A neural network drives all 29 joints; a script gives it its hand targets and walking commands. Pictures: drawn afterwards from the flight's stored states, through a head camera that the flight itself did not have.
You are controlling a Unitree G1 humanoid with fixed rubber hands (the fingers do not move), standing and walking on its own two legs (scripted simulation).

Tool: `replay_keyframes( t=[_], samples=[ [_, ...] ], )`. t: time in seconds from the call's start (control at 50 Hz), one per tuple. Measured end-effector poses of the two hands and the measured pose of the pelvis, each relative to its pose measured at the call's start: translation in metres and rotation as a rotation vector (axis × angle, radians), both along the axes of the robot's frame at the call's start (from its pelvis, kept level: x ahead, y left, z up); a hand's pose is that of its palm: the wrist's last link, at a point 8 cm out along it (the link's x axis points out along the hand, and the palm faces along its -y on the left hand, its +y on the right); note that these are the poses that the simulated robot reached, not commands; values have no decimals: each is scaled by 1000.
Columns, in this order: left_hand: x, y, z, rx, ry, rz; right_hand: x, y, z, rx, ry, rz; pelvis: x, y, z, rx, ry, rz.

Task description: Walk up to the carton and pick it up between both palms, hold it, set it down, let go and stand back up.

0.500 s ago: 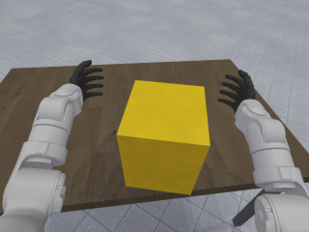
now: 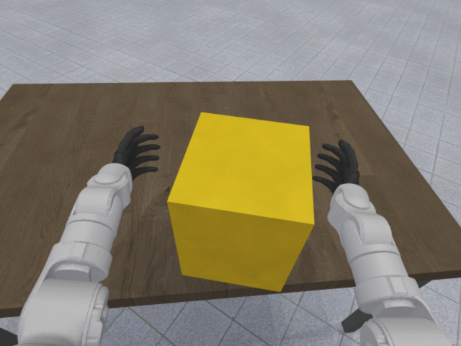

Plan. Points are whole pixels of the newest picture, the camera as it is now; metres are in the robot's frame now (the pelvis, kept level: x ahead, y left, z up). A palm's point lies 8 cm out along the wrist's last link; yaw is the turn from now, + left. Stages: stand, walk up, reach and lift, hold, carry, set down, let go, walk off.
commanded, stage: reach and lift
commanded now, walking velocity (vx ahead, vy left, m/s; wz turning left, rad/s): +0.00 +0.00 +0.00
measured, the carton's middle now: (241, 204) +0.39 -0.03 +0.03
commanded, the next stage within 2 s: none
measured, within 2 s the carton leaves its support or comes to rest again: neither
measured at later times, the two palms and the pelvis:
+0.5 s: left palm (147, 185) +0.43 +0.15 +0.06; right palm (329, 203) +0.36 -0.19 +0.06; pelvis -0.01 +0.01 -0.01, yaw -1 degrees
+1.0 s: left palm (163, 186) +0.42 +0.12 +0.06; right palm (322, 197) +0.37 -0.17 +0.07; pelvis -0.03 +0.00 -0.02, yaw +0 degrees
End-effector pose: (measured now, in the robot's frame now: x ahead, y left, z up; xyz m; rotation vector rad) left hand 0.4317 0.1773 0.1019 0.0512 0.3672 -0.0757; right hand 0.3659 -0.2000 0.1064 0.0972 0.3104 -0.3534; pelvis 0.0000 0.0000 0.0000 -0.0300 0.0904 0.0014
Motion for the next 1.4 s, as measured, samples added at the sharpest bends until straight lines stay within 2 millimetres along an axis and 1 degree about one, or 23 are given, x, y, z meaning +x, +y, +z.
replay_keyframes(
  t=[0.08, 0.26, 0.38, 0.46, 0.52, 0.68, 0.78, 0.86, 1.02, 1.08, 1.14, 1.28, 1.4],
  samples=[
    [-1, -3, -12, -4, -5, 5, 0, 3, -10, 1, -3, -11, -2, 0, -2, -2, 39, -1],
    [4, -19, -26, -3, -23, -12, 3, 9, -19, -24, -10, -17, -7, 4, -6, -4, 83, -10],
    [0, -29, -38, -9, -14, -21, -1, 12, -34, -20, 12, -15, -8, 7, -9, -9, 86, -18],
    [-3, -31, -44, -17, -23, -11, -4, 13, -42, -7, 17, -24, -10, 8, -12, -13, 99, -22],
    [-5, -30, -45, -17, -40, -2, -5, 14, -45, -4, 6, -26, -11, 8, -14, -14, 110, -22],
    [-12, -24, -49, -3, -29, 10, -4, 17, -43, -6, 12, -22, -18, 6, -16, -15, 115, -8],
    [-13, -26, -47, -11, -47, 8, -2, 22, -37, -10, 6, -16, -21, 4, -18, -12, 127, 1],
    [-12, -36, -46, -13, -57, -10, 0, 27, -34, -9, 7, -16, -24, 2, -19, -11, 132, 7],
    [-8, -63, -45, -45, -61, -43, 0, 28, -32, -20, 6, -23, -27, 0, -20, -7, 136, -5],
    [-7, -63, -44, -40, -64, -37, -2, 25, -36, -24, 16, -35, -27, 0, -19, -6, 134, -11],
    [-7, -60, -45, -42, -65, -22, -2, 27, -39, -10, 13, -36, -26, 0, -19, -4, 129, -14],
    [-8, -61, -47, -44, -56, -43, 0, 30, -38, -27, -8, -16, -22, 1, -15, 1, 105, -7],
    [-11, -59, -42, -4, -95, -67, -5, 32, -36, -53, -65, -11, -13, 3, -8, 4, 62, -2]
  ],
)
